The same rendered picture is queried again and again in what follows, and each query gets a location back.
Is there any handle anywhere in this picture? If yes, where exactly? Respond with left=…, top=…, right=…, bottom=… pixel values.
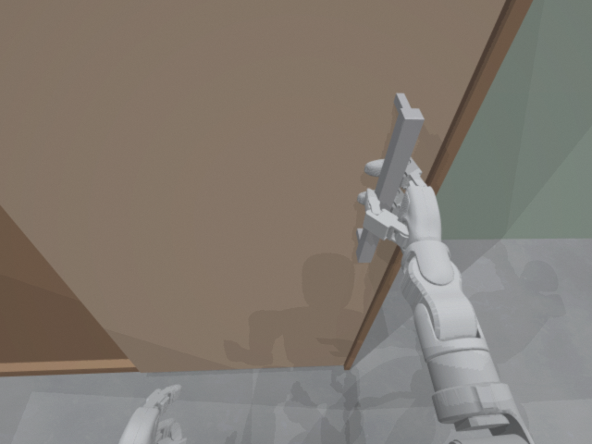
left=356, top=93, right=425, bottom=263

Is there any left robot hand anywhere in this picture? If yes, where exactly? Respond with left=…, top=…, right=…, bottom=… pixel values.
left=118, top=384, right=187, bottom=444

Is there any wardrobe door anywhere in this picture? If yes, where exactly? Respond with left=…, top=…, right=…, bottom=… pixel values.
left=0, top=205, right=129, bottom=363
left=0, top=0, right=506, bottom=373

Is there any right robot forearm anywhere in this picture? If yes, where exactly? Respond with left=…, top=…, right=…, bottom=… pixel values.
left=401, top=240, right=535, bottom=444

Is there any right robot hand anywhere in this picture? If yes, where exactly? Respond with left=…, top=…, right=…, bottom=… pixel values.
left=357, top=158, right=441, bottom=254

